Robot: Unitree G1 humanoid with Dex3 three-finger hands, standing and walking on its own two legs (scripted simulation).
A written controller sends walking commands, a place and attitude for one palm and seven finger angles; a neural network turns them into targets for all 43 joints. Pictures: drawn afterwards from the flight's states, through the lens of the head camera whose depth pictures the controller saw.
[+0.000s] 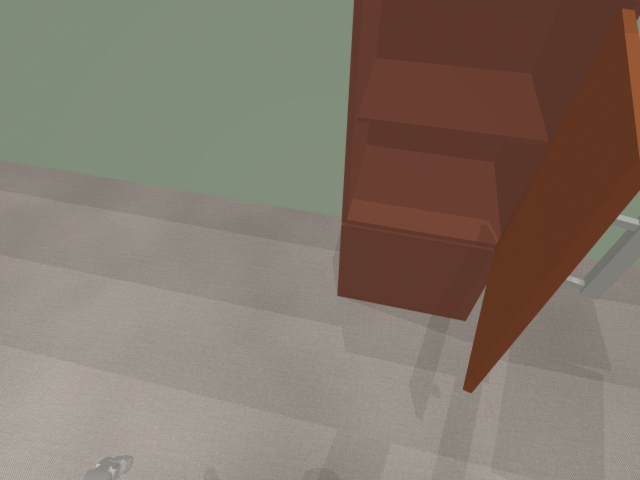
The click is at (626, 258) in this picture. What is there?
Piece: cupboard door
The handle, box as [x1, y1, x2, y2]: [563, 215, 639, 299]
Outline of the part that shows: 639,216 635,219 619,215 611,224 627,229 582,280 568,276 563,283 578,288 580,290 580,294 597,299 639,257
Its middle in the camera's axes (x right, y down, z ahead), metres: +0.36 +0.02 +0.50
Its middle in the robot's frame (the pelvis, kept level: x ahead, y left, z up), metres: +0.39 -0.34 +0.09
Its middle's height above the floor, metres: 0.85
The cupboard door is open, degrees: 78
